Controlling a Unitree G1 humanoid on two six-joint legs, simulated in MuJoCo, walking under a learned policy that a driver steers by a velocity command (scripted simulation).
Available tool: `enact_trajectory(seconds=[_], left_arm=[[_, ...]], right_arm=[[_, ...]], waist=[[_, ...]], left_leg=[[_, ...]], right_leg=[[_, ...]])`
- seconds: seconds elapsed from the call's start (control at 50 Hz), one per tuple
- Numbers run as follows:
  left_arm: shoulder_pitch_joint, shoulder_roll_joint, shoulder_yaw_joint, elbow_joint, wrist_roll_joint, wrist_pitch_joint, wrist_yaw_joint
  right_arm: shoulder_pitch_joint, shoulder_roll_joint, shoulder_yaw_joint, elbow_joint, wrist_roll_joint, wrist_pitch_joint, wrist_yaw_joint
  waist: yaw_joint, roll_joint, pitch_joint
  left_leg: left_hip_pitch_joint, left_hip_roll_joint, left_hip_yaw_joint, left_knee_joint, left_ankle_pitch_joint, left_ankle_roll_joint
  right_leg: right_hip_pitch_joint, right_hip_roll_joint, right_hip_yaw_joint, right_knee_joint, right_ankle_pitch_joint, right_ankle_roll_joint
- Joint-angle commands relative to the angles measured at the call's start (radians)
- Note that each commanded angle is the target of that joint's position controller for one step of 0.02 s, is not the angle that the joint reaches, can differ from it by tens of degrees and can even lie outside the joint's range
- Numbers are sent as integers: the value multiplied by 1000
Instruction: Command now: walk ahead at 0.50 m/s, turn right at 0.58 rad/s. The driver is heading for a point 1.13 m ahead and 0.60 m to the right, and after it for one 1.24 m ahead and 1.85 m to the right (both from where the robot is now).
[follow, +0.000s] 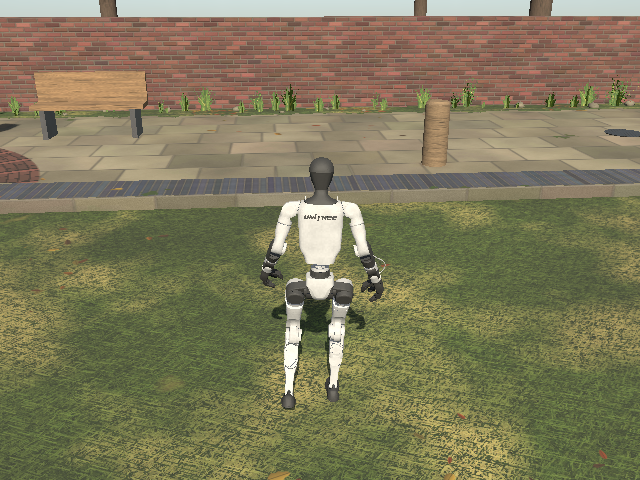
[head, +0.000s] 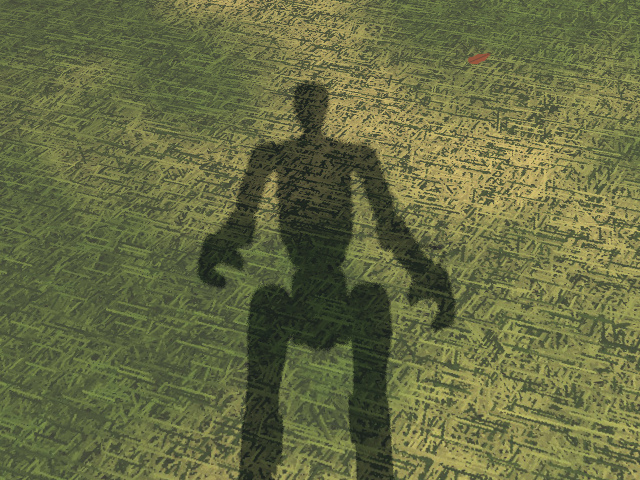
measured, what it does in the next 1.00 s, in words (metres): walks ahead, turning right: left foot, then right foot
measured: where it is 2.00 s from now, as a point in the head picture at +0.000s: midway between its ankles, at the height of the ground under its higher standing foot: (522, 281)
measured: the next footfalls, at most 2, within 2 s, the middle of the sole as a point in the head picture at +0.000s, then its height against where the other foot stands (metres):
left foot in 0.38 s outside the picture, level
right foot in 0.90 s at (452, 415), level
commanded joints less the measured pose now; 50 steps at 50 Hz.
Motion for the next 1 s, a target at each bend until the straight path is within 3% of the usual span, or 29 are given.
enact_trajectory(seconds=[0.02,0.06,0.1,0.16,0.2,0.26,0.3,0.34,0.36,0.38,0.4,0.42,0.44,0.46,0.48,0.5,0.54,0.58,0.66,0.72,0.8,0.86,0.88,0.9,0.92,0.94,0.96,0.98,1.0], left_arm=[[60,122,34,-63,17,-21,13],[46,122,34,-63,17,-27,20],[72,137,38,-48,11,-30,32],[119,150,43,-23,2,-25,47],[150,154,44,-9,-2,-19,52],[201,156,46,16,-10,-12,54],[214,149,45,23,-9,-6,57],[198,148,47,20,-6,1,59],[185,127,40,14,-5,2,58],[172,76,22,-3,3,-2,54],[269,16,3,-24,-2,-8,55],[324,58,1,-36,-22,-15,57],[255,146,23,-20,-26,-11,58],[167,164,30,-34,-14,-4,57],[127,151,31,-46,-3,0,55],[113,135,34,-53,0,3,50],[132,88,27,-54,-10,14,42],[106,66,20,-69,-6,20,40],[38,54,12,-82,-4,15,28],[-65,35,1,-105,-3,4,8],[-154,41,0,-147,-8,4,-15],[-80,94,28,-149,2,12,-18],[51,131,52,-117,2,16,-13],[234,193,86,-67,-3,24,3],[275,313,106,-57,-14,26,21],[287,293,90,-97,-12,6,13],[269,217,67,-82,-1,-9,6],[223,193,58,-75,0,-18,7],[152,164,47,-82,-1,-20,9]], right_arm=[[-40,-139,-30,-107,-22,-32,-7],[-27,-119,-28,-107,-28,-10,-7],[-71,-94,-20,-121,-35,2,-9],[-189,-59,-3,-149,-35,0,-3],[-259,-49,3,-164,-25,-6,7],[-323,-71,0,-187,-10,-16,22],[-323,-95,-10,-192,-9,-24,30],[-264,-114,-22,-182,-6,-32,30],[-180,-129,-34,-161,-10,-35,24],[-53,-168,-49,-147,-27,-40,16],[83,-250,-68,-132,-45,-34,8],[124,-233,-68,-102,-21,-21,19],[71,-141,-45,-123,-12,-15,16],[21,-105,-33,-129,-16,-5,11],[-22,-86,-23,-127,-23,1,10],[-46,-67,-16,-120,-27,2,8],[-56,-65,-16,-106,-26,-5,8],[-49,-90,-25,-86,-22,-13,7],[-40,-127,-35,-56,-22,-9,4],[-10,-151,-38,-35,-15,3,-1],[41,-190,-49,-4,4,24,0],[35,-235,-63,-3,20,42,-8],[23,-238,-63,-6,25,50,-12],[31,-207,-50,-14,15,49,-17],[112,-73,-5,-64,-40,35,-6],[74,-83,9,-94,-25,-3,6],[-55,-167,-15,-120,19,-25,16],[-89,-156,-9,-136,24,-36,16],[-84,-147,-8,-121,0,-38,7]], waist=[[24,-39,-150],[1,-44,-135],[6,-34,-106],[49,-51,-76],[78,-67,-66],[101,-78,-55],[92,-91,-60],[55,-126,-72],[9,-125,-109],[-54,-80,-221],[-52,131,-376],[-36,333,-412],[-58,190,-270],[-60,115,-169],[-39,81,-103],[-16,93,-67],[7,122,-53],[11,101,-43],[-3,69,-40],[-44,58,-14],[-62,60,21],[10,102,-50],[90,92,-120],[176,51,-212],[103,-227,-297],[119,-220,-481],[159,-109,-363],[126,-80,-245],[77,-15,-177]], left_leg=[[-330,69,-80,-23,118,8],[-284,65,-67,-92,142,-15],[-289,50,-52,-193,218,-40],[-261,11,-49,-426,425,-53],[-204,-24,-44,-557,514,-52],[-170,-49,-63,-650,520,-39],[-147,-59,-79,-699,456,-20],[-60,-66,-68,-728,372,10],[66,-66,-52,-769,377,36],[297,41,-136,-740,370,92],[665,269,-468,-755,280,220],[741,386,-804,-855,13,303],[626,344,-707,-893,-110,261],[497,298,-544,-902,-40,217],[379,252,-434,-927,73,200],[303,217,-349,-953,156,189],[226,187,-237,-1001,243,187],[217,194,-164,-1032,324,206],[264,189,-22,-1045,460,200],[284,177,71,-1041,486,176],[386,216,124,-1011,551,155],[441,218,184,-812,1016,125],[406,195,215,-635,1113,104],[235,159,229,-384,996,67],[-211,25,214,-8,133,5],[-400,-94,-25,188,-184,-5],[-494,-35,-81,200,-85,12],[-489,1,-69,123,6,25],[-427,38,-68,40,67,18]], right_leg=[[361,-266,432,-319,124,-202],[272,-246,390,-350,210,-213],[216,-220,332,-363,260,-210],[184,-168,276,-353,220,-163],[170,-153,275,-342,156,-139],[217,-179,344,-297,98,-130],[278,-199,406,-239,82,-119],[300,-201,447,-176,117,-100],[283,-165,432,-104,165,-76],[199,-113,375,100,139,-40],[-93,20,233,437,-164,38],[-319,5,193,644,-425,64],[-382,-55,210,724,-340,76],[-376,-88,168,726,-258,81],[-347,-116,153,687,-201,84],[-314,-144,151,644,-163,83],[-258,-166,125,602,-130,84],[-281,-177,118,551,-83,95],[-297,-183,102,367,99,105],[-250,-169,46,199,213,92],[-235,-150,-4,77,149,54],[-66,-62,-83,41,-9,-8],[111,-16,-105,-12,14,-41],[406,-12,-51,-46,62,-83],[784,-283,411,-49,51,-225],[899,-414,859,-237,-168,-356],[825,-383,733,-286,-153,-284],[679,-344,604,-290,-81,-248],[532,-302,502,-292,22,-217]])
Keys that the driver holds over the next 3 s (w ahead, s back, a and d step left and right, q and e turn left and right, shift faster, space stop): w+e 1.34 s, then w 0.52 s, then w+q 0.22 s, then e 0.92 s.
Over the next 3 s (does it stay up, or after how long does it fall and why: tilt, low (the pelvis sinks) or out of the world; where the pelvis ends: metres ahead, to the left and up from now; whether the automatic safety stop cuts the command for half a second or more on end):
stays up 0.99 -0.69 0.02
